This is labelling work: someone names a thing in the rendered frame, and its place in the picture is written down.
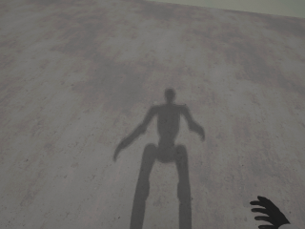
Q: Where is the robot right hand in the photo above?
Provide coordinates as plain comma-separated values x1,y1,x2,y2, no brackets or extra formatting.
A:
250,196,291,229

